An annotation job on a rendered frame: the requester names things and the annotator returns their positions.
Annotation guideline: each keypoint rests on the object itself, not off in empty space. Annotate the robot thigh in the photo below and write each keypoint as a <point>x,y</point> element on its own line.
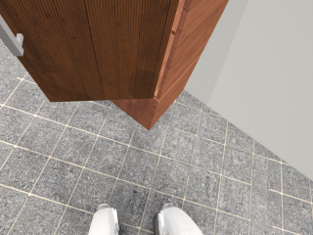
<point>174,221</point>
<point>104,222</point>

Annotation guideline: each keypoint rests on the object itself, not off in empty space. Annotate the right robot thigh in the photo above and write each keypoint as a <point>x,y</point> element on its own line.
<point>174,221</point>

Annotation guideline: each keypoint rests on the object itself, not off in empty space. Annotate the left robot thigh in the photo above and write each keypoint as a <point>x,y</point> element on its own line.
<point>104,222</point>

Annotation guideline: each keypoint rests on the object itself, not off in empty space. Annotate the handle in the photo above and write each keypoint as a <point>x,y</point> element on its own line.
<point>13,43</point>

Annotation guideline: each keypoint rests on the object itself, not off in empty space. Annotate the cupboard door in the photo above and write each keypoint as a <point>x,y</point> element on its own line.
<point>92,50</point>

